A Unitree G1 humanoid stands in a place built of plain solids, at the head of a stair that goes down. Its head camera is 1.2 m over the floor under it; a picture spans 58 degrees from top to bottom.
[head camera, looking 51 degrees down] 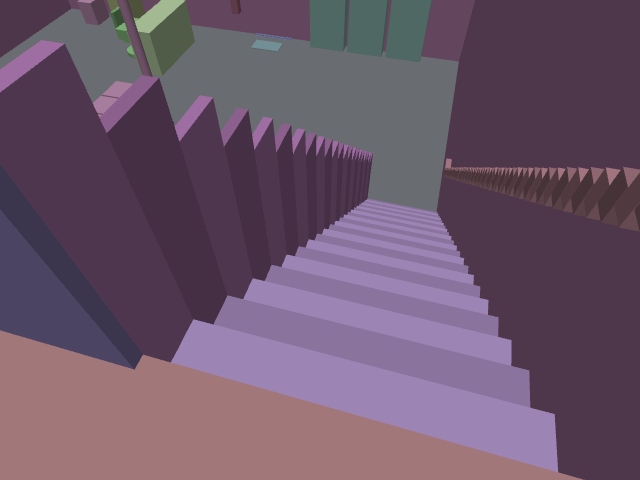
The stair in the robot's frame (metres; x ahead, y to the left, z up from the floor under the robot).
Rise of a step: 0.20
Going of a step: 0.23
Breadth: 1.24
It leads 16 degrees to the right of straight ahead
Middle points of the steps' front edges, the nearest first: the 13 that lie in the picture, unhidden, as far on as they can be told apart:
0.37 -0.08 0.00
0.60 -0.14 -0.19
0.82 -0.20 -0.39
1.04 -0.26 -0.59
1.26 -0.32 -0.78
1.48 -0.39 -0.98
1.70 -0.45 -1.17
1.93 -0.51 -1.37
2.15 -0.57 -1.57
2.37 -0.63 -1.76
2.59 -0.69 -1.96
2.81 -0.76 -2.15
3.03 -0.82 -2.35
